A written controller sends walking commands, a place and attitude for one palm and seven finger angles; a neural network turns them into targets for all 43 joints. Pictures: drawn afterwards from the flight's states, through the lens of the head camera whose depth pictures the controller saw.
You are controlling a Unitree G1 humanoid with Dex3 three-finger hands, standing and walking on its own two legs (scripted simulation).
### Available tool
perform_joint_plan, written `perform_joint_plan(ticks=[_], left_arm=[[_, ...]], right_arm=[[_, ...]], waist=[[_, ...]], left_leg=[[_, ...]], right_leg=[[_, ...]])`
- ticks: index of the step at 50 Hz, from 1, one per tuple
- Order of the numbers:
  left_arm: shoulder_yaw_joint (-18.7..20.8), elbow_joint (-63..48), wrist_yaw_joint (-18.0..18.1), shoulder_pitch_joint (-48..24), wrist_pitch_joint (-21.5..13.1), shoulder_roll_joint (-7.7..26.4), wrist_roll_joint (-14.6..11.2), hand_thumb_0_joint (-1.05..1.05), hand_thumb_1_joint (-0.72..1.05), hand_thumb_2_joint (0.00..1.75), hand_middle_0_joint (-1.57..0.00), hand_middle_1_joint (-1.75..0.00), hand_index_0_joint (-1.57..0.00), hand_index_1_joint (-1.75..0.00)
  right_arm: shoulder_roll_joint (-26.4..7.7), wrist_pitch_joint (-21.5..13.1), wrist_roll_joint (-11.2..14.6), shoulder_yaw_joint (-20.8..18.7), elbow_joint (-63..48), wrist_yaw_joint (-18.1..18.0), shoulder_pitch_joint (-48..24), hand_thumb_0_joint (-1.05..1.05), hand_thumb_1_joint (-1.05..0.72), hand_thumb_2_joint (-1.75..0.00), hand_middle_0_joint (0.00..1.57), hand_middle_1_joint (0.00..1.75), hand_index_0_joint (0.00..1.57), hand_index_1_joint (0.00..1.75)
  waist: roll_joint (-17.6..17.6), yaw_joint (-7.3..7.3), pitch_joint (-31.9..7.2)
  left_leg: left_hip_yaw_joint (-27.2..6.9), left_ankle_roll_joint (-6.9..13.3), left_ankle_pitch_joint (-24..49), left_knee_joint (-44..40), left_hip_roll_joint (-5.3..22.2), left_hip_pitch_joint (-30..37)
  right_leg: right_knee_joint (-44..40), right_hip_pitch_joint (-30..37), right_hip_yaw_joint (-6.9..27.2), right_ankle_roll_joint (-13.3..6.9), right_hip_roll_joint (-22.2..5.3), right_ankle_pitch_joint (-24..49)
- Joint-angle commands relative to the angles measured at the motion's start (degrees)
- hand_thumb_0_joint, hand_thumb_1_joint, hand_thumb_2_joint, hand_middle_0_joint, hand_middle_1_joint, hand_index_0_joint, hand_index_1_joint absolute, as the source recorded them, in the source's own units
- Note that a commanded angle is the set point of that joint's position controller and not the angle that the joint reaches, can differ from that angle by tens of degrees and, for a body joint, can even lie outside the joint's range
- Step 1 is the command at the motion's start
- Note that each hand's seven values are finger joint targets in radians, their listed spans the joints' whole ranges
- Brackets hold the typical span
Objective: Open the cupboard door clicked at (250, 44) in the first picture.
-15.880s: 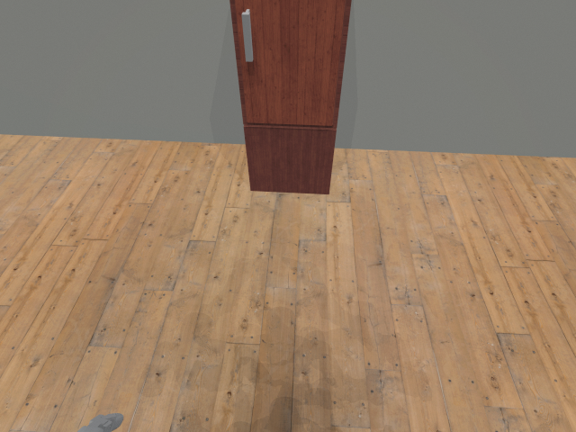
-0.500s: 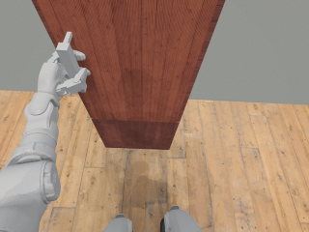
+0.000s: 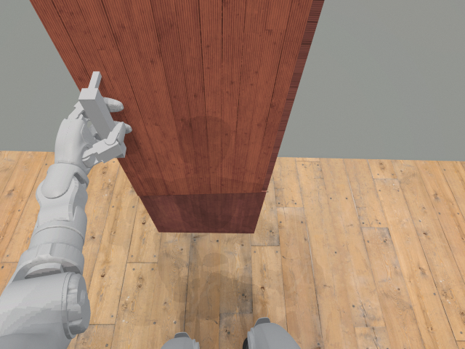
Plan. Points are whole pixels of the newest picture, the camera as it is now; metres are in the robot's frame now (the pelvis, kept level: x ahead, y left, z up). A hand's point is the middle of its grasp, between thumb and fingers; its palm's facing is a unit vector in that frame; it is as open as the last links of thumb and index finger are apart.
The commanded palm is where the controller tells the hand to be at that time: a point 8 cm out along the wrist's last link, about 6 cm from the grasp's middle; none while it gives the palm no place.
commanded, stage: pull the door open along its arc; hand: left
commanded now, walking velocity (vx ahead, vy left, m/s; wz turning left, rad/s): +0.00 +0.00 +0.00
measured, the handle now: (108, 117) +0.51 +0.19 +0.07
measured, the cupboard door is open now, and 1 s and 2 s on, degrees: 3 44 46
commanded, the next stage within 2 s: open thumb and fingers to let go in 0.68 s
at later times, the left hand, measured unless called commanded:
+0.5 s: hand (154, 223) +0.30 +0.10 +0.08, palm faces +0.34 -0.94 +0.08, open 6.4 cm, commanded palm +0.24 +0.13 +0.07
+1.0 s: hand (182, 250) +0.26 +0.06 +0.08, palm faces +0.36 -0.93 -0.01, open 6.9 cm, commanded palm +0.21 +0.10 +0.07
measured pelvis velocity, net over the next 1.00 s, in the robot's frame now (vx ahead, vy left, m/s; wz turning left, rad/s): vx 0.01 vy -0.04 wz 0.09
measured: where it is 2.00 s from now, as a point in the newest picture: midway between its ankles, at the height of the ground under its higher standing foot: outside the picture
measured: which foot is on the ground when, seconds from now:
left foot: down 0.00-1.00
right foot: down 0.00-1.00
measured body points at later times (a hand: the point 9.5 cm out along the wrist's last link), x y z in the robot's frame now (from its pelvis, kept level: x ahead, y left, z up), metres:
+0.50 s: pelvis +0.02 +0.00 +0.01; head +0.06 -0.01 +0.46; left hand +0.28 +0.15 +0.08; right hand +0.22 -0.20 -0.08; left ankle -0.02 +0.10 -0.68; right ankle +0.02 -0.10 -0.68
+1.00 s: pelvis +0.01 -0.04 +0.01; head +0.04 -0.06 +0.45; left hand +0.24 +0.11 +0.08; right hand +0.20 -0.25 -0.09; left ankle -0.02 +0.10 -0.68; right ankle +0.02 -0.10 -0.68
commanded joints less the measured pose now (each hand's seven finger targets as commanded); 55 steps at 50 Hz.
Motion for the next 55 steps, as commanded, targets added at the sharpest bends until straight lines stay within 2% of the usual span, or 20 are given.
perform_joint_plan(ticks=[1,8,9,10,12,13,17,18,21,23,24,28,31,33,38,39,42,46,49,55], left_arm=[[1.2,-20.0,-2.0,-4.7,-3.6,10.1,-3.0,0.0,0.9,0.9,-0.4,-1.35,-0.4,-1.35],[-2.6,-37.4,-0.9,17.9,-2.4,1.9,-6.1,0.0,0.9,0.9,-0.4,-1.35,-0.4,-1.35],[3.3,-42.2,7.4,17.6,-2.0,-0.7,-9.2,0.0,0.9,0.9,-0.4,-1.35,-0.4,-1.35],[-2.7,-43.8,11.6,22.1,-1.1,-6.5,-7.4,0.0,0.9,0.9,-0.4,-1.35,-0.4,-1.35],[-6.1,-48.0,17.0,25.8,-0.5,-10.1,-5.2,0.0,0.9,0.9,-0.4,-1.35,-0.4,-1.35],[-7.2,-50.8,19.8,28.4,-0.2,-11.4,-3.8,0.0,0.9,0.9,-0.4,-1.35,-0.4,-1.35],[-16.2,-62.7,30.3,35.9,0.6,-19.4,3.1,0.0,0.9,0.9,-0.4,-1.35,-0.4,-1.35],[-19.1,-63.9,32.8,37.2,1.2,-22.0,5.0,0.0,0.9,0.9,-0.4,-1.35,-0.4,-1.35],[-24.6,-67.5,40.5,41.8,3.3,-25.3,11.3,0.0,0.9,0.9,-0.4,-1.35,-0.4,-1.35],[-30.2,-70.8,43.1,45.9,4.8,-29.0,14.3,0.0,0.9,0.9,-0.4,-1.35,-0.4,-1.35],[-31.3,-72.2,43.9,46.5,5.4,-28.6,15.9,0.0,0.9,0.9,-0.4,-1.35,-0.4,-1.35],[-38.4,-73.8,44.7,50.0,7.3,-31.9,19.4,0.0,0.9,0.9,-0.4,-1.35,-0.4,-1.35],[-40.6,-76.6,43.6,57.1,7.3,-34.5,15.9,0.0,0.9,0.9,-0.4,-1.35,-0.4,-1.35],[-39.0,-78.8,42.4,63.6,7.3,-33.2,13.8,0.0,0.9,0.9,-0.4,-1.35,-0.4,-1.35],[-35.5,-74.5,44.1,53.8,6.5,-30.4,14.6,0.0,0.9,0.9,-0.4,-1.35,-0.4,-1.35],[-34.2,-73.5,44.9,47.3,5.8,-29.0,15.2,0.0,0.9,0.9,-0.4,-1.35,-0.4,-1.35],[-32.7,-70.6,45.3,48.5,4.6,-28.7,15.4,0.0,0.69,0.81,-0.38,-1.33,-0.38,-1.33],[-31.1,-71.3,43.3,46.9,3.9,-26.4,14.7,0.0,0.41,0.69,-0.36,-1.3,-0.36,-1.3],[-32.1,-71.5,42.2,45.0,3.3,-26.8,15.1,0.0,0.2,0.6,-0.35,-1.27,-0.35,-1.27],[-30.7,-67.5,39.9,43.1,3.1,-26.4,12.6,0.0,-0.22,0.42,-0.32,-1.23,-0.32,-1.23]], right_arm=[[-8.3,-2.0,0.8,-3.7,-8.5,-0.3,1.8,0.0,-0.9,-0.9,0.2,0.3,0.2,0.3],[-6.7,-3.9,1.2,-4.0,-11.6,0.6,-2.4,0.0,-0.9,-0.9,0.2,0.3,0.2,0.3],[-4.8,-4.7,1.0,-4.3,-11.4,1.0,-4.4,0.0,-0.9,-0.9,0.2,0.3,0.2,0.3],[-4.6,-5.2,0.8,-4.2,-11.5,1.5,-5.2,0.0,-0.9,-0.9,0.2,0.3,0.2,0.3],[-4.6,-5.9,0.5,-4.4,-11.3,2.0,-5.9,0.0,-0.9,-0.9,0.2,0.3,0.2,0.3],[-4.4,-6.0,-0.1,-4.5,-11.3,2.2,-5.8,0.0,-0.9,-0.9,0.2,0.3,0.2,0.3],[-2.7,-6.1,-1.7,-4.5,-12.1,3.0,-7.7,0.0,-0.9,-0.9,0.2,0.3,0.2,0.3],[-2.4,-5.9,-2.1,-4.4,-12.1,3.2,-8.2,0.0,-0.9,-0.9,0.2,0.3,0.2,0.3],[-1.9,-5.2,-3.3,-4.2,-13.0,3.3,-9.3,0.0,-0.9,-0.9,0.2,0.3,0.2,0.3],[-1.2,-4.7,-3.7,-4.0,-14.0,3.2,-10.4,0.0,-0.9,-0.9,0.2,0.3,0.2,0.3],[-1.1,-4.3,-3.8,-4.0,-14.0,3.0,-10.6,0.0,-0.9,-0.9,0.2,0.3,0.2,0.3],[-0.2,-3.9,-4.0,-3.3,-14.8,2.2,-13.0,0.0,-0.9,-0.9,0.2,0.3,0.2,0.3],[0.3,-4.6,-3.4,-2.8,-15.6,2.0,-14.8,0.0,-0.9,-0.9,0.2,0.3,0.2,0.3],[0.6,-4.7,-3.1,-2.4,-15.8,2.0,-15.2,0.0,-0.9,-0.9,0.2,0.3,0.2,0.3],[0.7,-5.4,-4.0,-1.7,-14.5,1.0,-15.7,0.0,-0.9,-0.9,0.2,0.3,0.2,0.3],[0.5,-5.6,-4.2,-1.7,-13.6,0.6,-15.7,0.0,-0.9,-0.9,0.2,0.3,0.2,0.3],[0.8,-6.3,-4.6,-2.1,-13.0,0.1,-15.4,0.0,-0.9,-0.9,0.2,0.3,0.2,0.3],[0.7,-6.4,-4.3,-2.4,-12.7,-0.6,-14.9,0.0,-0.9,-0.9,0.2,0.3,0.2,0.3],[0.6,-6.7,-4.3,-2.5,-12.2,-1.0,-14.7,0.0,-0.9,-0.9,0.2,0.3,0.2,0.3],[0.1,-7.4,-4.0,-2.3,-11.9,-1.5,-15.5,0.0,-0.9,-0.9,0.2,0.3,0.2,0.3]], waist=[[0.1,5.04,-26.1],[-1.1,6.92,-21.6],[-2.0,11.36,-20.7],[0.4,9.48,-19.1],[-0.7,8.4,-15.9],[-2.2,8.51,-17.1],[-0.7,8.57,-18.7],[0.1,8.16,-17.3],[-3.4,7.59,-15.3],[-3.4,7.08,-15.7],[-3.5,6.95,-16.0],[-3.7,5.97,-12.0],[-4.0,6.96,-12.3],[-5.1,8.02,-12.6],[-4.1,6.7,-5.8],[-4.9,5.83,-5.5],[-8.0,6.81,-9.1],[-8.0,7.37,-13.3],[-6.3,6.64,-12.3],[-8.7,6.35,-8.2]], left_leg=[[-1.0,0.8,24.6,-7.2,-1.6,7.9],[-0.5,0.6,29.4,-8.8,-1.3,10.9],[-0.6,-0.5,28.5,-9.5,-1.4,9.9],[-0.3,-0.8,28.4,-9.8,-1.4,12.0],[-1.2,-1.2,29.4,-9.5,-0.9,13.4],[-1.3,-1.2,30.3,-9.2,-0.9,13.8],[-1.7,-1.5,33.7,-8.1,-0.7,16.6],[-1.8,-1.6,32.9,-8.1,-0.6,16.7],[-2.7,-1.3,28.5,-7.9,-0.8,15.3],[-2.6,-1.1,26.9,-7.9,-1.0,15.6],[-2.7,-1.1,26.4,-7.8,-1.0,15.6],[-3.3,-0.5,20.8,-7.8,-1.2,14.7],[-3.3,-0.5,19.8,-8.0,-1.7,14.8],[-3.1,-0.7,19.8,-8.2,-1.9,14.5],[-3.7,-0.7,13.9,-7.2,-2.6,10.9],[-3.9,-0.6,12.6,-6.5,-2.7,9.9],[-3.6,-0.7,11.5,-5.8,-3.0,9.2],[-3.2,-0.7,11.5,-5.7,-3.4,8.1],[-3.0,-0.5,11.2,-5.8,-3.2,8.6],[-3.2,-0.4,6.5,-6.2,-3.2,7.2]], right_leg=[[-4.9,27.1,1.5,-0.4,-0.5,28.2],[-5.5,28.8,1.0,0.2,-1.2,33.2],[-6.1,27.7,-0.6,0.3,-0.9,30.5],[-6.2,25.7,-1.1,0.4,-0.9,28.3],[-6.2,22.8,-2.1,0.4,-0.9,26.3],[-5.8,23.5,-2.4,0.4,-1.0,27.0],[-4.9,23.5,-2.5,0.2,-1.7,27.8],[-4.9,22.6,-2.6,0.2,-1.8,26.8],[-4.9,22.2,-2.6,-0.2,-1.9,24.4],[-5.2,22.8,-2.6,-0.2,-2.2,24.2],[-5.2,23.3,-2.2,-0.3,-2.3,24.5],[-6.4,22.2,-2.0,-0.5,-2.6,21.2],[-7.4,25.1,-2.0,-0.5,-2.5,22.0],[-7.6,27.6,-1.7,-0.1,-2.9,25.2],[-8.8,22.3,0.0,0.2,-3.4,18.3],[-8.8,20.5,0.6,0.3,-3.5,15.8],[-9.8,22.5,2.9,1.2,-4.5,15.6],[-11.0,27.6,6.4,2.0,-6.1,19.1],[-11.7,26.7,6.8,2.1,-6.5,18.3],[-15.1,24.5,7.9,2.4,-7.0,7.5]])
